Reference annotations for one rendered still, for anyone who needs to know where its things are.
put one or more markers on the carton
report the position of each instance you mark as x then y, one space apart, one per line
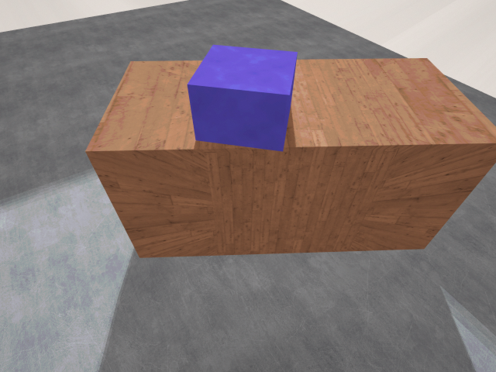
242 96

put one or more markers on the pedestal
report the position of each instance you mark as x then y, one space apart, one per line
378 155

